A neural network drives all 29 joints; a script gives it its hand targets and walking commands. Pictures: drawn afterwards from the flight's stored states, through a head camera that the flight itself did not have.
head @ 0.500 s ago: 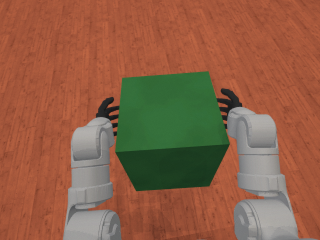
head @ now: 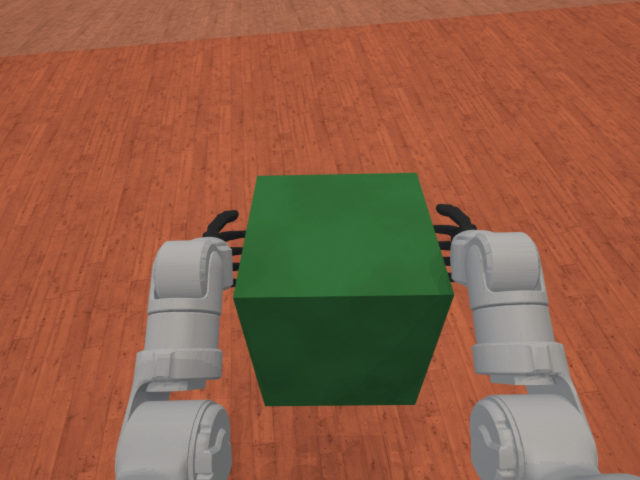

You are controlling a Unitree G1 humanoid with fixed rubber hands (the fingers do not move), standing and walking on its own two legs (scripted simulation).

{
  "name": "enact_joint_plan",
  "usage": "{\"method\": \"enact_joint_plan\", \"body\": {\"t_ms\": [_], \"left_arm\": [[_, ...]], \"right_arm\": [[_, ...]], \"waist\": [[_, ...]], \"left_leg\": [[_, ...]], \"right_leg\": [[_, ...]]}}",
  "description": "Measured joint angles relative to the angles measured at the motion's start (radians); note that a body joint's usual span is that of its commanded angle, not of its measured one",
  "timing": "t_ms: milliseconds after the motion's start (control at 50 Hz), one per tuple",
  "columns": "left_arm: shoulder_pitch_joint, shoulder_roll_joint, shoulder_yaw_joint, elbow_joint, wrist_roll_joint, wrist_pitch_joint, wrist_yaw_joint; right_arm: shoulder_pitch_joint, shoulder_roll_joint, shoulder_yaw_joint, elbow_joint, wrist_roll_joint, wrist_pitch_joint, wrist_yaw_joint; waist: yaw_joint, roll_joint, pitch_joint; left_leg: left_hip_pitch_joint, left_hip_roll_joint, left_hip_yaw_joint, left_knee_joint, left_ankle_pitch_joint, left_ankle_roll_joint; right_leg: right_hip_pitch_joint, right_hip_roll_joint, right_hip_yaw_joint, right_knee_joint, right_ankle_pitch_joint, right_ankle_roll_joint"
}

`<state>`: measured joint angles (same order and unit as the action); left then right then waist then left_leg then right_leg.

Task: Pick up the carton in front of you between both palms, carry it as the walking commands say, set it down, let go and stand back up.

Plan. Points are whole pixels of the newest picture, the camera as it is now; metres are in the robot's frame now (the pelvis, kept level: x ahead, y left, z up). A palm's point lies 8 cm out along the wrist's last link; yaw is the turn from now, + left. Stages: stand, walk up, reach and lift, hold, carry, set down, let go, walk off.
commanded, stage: carry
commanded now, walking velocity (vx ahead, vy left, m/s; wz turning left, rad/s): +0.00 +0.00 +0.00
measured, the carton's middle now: (338, 293) +0.35 +0.00 +0.05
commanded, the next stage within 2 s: none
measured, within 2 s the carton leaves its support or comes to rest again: neither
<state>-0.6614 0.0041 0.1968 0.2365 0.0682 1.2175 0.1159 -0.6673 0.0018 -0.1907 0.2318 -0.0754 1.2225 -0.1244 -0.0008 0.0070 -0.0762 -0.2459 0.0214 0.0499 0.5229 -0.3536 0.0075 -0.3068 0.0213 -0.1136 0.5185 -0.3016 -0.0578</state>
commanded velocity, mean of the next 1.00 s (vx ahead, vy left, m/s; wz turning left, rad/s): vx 0.00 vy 0.00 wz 0.00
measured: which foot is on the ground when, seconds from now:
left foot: down 0.00-1.00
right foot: down 0.00-1.00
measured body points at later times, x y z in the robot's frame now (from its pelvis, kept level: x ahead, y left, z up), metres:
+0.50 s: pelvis -0.02 +0.00 +0.00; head -0.04 +0.00 +0.45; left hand +0.33 +0.15 +0.12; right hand +0.33 -0.15 +0.12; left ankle -0.01 +0.12 -0.73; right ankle +0.03 -0.07 -0.73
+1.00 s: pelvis -0.04 +0.01 +0.00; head -0.06 +0.00 +0.45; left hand +0.32 +0.16 +0.12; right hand +0.32 -0.14 +0.12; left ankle -0.01 +0.12 -0.73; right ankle +0.03 -0.07 -0.73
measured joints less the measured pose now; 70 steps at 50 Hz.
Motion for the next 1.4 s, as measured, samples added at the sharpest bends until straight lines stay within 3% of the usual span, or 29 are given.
{"method": "enact_joint_plan", "body": {"t_ms": [1400], "left_arm": [[-0.003, -0.001, 0.008, -0.018, 0.002, 0.01, 0.0]], "right_arm": [[-0.008, 0.0, -0.003, -0.007, 0.004, 0.004, 0.0]], "waist": [[-0.003, -0.007, 0.012]], "left_leg": [[-0.079, -0.015, 0.018, 0.006, 0.07, 0.019]], "right_leg": [[-0.071, -0.034, -0.004, -0.014, 0.085, 0.015]]}}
